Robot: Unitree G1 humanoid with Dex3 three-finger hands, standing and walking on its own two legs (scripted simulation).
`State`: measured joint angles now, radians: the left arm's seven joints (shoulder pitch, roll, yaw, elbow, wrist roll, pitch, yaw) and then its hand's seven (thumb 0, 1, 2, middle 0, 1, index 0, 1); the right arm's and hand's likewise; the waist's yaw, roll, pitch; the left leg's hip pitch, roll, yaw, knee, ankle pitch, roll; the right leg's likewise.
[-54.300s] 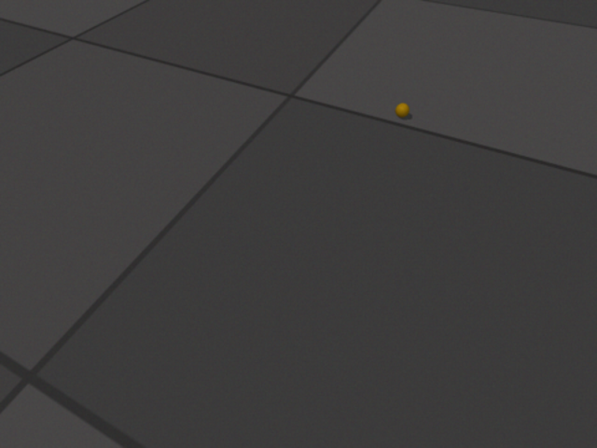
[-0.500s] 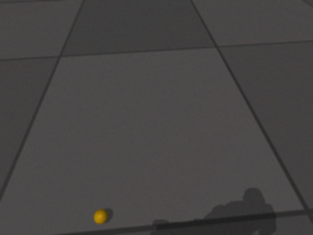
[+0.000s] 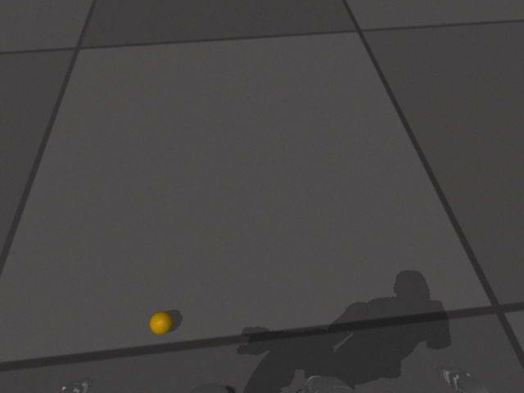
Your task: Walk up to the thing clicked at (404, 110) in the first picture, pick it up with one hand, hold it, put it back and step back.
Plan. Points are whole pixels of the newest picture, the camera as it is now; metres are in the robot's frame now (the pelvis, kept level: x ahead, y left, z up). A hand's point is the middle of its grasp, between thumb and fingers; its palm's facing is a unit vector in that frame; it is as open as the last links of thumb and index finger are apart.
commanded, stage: step back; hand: left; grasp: from above
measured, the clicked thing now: (161, 322) +0.38 +0.37 -0.73
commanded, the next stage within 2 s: none
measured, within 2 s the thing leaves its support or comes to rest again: neither
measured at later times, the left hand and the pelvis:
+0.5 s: hand out of the picture +0.01 +0.27 -0.16, palm faces +0.05 -0.92 -0.39, open 7.4 cm; pelvis -0.11 +0.00 -0.02, yaw +4 degrees
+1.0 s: hand out of the picture -0.18 +0.26 -0.15, palm faces -0.05 -0.90 -0.43, open 7.4 cm; pelvis -0.26 -0.01 -0.02, yaw -3 degrees
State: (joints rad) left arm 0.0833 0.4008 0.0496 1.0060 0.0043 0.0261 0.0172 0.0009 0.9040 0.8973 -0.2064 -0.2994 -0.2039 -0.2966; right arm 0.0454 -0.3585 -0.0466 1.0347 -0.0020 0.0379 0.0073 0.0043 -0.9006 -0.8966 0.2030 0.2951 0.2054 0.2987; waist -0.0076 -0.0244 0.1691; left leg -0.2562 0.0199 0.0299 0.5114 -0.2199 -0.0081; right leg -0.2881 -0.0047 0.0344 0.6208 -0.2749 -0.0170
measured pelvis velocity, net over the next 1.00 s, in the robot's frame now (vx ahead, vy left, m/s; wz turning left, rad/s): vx -0.26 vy -0.01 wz -0.05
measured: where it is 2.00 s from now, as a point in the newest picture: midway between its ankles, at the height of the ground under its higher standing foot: outside the picture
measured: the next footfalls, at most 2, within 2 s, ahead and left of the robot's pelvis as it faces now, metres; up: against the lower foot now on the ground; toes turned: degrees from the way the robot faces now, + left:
left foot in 0.48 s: -0.10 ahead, +0.11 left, +0.00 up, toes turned +1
right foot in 0.94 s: -0.23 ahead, -0.12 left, +0.00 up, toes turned -1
